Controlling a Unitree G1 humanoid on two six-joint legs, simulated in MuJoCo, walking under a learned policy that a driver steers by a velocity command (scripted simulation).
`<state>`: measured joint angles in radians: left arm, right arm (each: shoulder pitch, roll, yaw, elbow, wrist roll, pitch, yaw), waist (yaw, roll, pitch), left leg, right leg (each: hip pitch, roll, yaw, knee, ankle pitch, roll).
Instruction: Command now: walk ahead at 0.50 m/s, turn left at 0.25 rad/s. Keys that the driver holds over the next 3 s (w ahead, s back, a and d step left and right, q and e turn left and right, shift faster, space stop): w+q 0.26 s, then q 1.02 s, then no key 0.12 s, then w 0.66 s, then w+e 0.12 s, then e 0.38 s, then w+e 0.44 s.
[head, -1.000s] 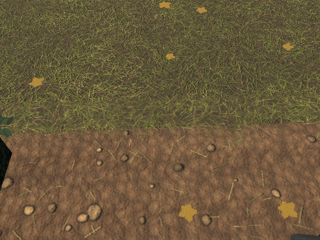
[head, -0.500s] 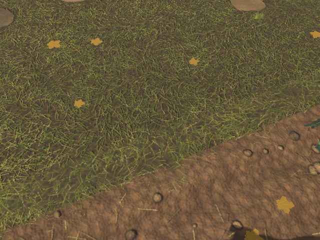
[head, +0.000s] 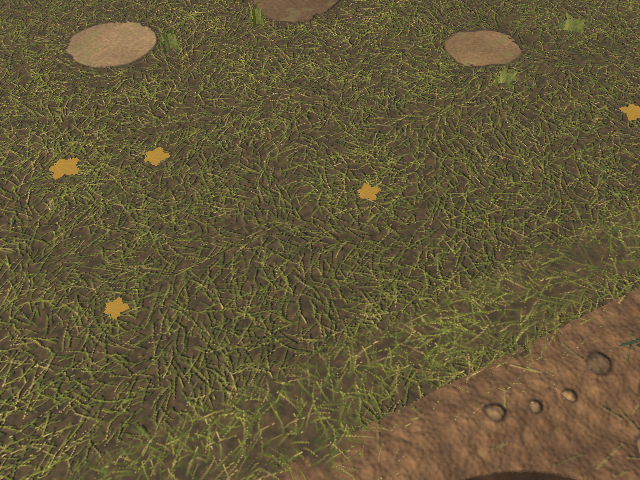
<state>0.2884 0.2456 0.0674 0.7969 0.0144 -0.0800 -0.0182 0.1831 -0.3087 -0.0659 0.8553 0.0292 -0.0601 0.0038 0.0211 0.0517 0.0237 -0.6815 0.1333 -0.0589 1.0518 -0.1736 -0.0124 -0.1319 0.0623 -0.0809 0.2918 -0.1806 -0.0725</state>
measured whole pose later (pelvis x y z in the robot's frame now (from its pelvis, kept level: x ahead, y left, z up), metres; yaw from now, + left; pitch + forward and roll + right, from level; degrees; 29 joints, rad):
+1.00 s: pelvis +0.39 +0.06 -0.01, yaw +36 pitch +2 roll +0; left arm 0.14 0.26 0.05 0.70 0.02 0.01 0.04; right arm 0.18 -0.33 -0.09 0.64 0.02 0.07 -0.02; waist 0.01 0.04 0.05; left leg -0.52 0.00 -0.04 1.05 -0.44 -0.09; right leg -0.33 -0.03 -0.04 0.44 -0.15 -0.01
